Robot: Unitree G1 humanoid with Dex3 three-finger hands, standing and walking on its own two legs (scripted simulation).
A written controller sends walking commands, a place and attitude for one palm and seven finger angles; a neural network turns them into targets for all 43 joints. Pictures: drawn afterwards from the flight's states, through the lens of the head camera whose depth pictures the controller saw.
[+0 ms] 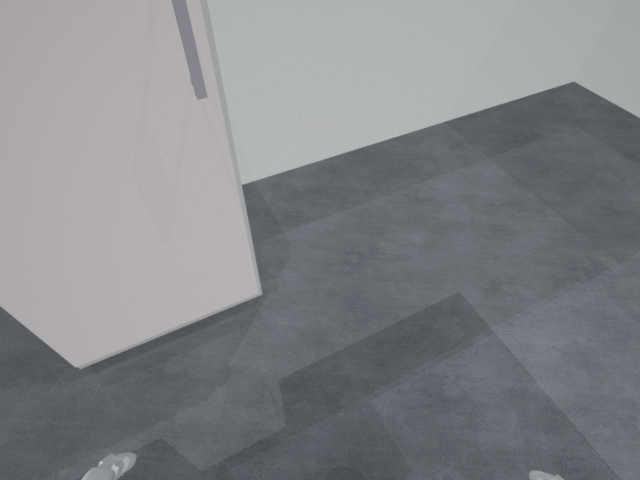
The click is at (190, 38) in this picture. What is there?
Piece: fridge door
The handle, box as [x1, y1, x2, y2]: [172, 0, 207, 99]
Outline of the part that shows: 172,0 191,76 190,79 195,94 198,99 207,97 185,0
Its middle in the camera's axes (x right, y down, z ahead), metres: -0.23 -0.34 +0.63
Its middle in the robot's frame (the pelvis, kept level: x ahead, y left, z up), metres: +0.72 +0.28 +0.21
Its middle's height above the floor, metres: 0.98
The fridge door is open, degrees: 0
